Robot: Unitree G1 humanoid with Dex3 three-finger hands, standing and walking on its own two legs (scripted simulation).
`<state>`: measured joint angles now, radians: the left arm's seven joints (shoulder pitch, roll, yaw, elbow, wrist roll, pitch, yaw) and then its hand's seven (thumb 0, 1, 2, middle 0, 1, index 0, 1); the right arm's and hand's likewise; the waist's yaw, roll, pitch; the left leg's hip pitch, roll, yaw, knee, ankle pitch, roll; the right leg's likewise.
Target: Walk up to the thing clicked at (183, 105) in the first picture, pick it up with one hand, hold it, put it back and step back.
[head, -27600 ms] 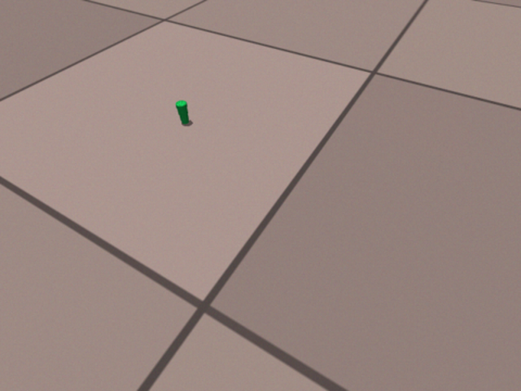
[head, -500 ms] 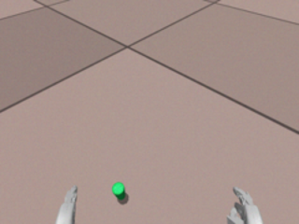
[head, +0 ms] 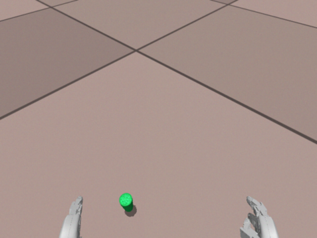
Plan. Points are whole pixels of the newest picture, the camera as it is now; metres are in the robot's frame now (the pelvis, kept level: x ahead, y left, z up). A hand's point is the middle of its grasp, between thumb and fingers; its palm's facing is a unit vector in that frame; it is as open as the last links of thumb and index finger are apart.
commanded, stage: home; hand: left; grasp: from the side
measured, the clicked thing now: (127, 203) +0.43 +0.21 -0.65
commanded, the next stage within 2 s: stand in 0.62 s
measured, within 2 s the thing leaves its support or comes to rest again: neither
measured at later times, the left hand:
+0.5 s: hand (95, 230) +0.17 +0.19 -0.06, palm faces +0.11 -0.95 -0.28, open 17.4 cm
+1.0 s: hand (97, 231) +0.17 +0.18 -0.06, palm faces +0.12 -0.95 -0.28, open 13.4 cm
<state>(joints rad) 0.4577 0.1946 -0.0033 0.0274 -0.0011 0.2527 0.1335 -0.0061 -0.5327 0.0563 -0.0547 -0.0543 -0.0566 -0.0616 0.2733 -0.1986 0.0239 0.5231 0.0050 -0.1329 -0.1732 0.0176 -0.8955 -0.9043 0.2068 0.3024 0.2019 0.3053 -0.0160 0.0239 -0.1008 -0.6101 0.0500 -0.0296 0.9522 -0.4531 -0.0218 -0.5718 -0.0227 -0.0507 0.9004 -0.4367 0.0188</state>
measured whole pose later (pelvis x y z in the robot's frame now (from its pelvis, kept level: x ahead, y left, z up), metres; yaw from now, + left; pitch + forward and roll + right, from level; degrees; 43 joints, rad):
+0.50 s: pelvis +0.00 +0.00 +0.00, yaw +0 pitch +7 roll -2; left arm 0.46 0.19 0.00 0.03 0.00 0.25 0.13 -0.01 -0.53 0.06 -0.05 -0.05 -0.06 -0.06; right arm 0.28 -0.19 0.02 0.54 0.00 -0.14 -0.17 0.02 -0.90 -0.90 0.21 0.30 0.20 0.31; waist -0.01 0.02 -0.10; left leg -0.61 0.05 -0.02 0.95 -0.46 -0.02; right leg -0.57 -0.02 -0.05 0.90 -0.44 0.02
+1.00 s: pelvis +0.00 +0.00 +0.00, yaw +0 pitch +6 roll -2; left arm 0.46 0.19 0.00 0.03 0.00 0.24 0.13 0.00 -0.02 0.54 -0.18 -0.25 -0.18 -0.26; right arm 0.27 -0.20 0.02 0.53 0.00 -0.14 -0.17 0.02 -0.90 -0.90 0.21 0.30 0.20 0.30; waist -0.01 0.02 -0.10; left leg -0.60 0.05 -0.03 0.95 -0.46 -0.02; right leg -0.57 -0.02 -0.05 0.90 -0.44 0.02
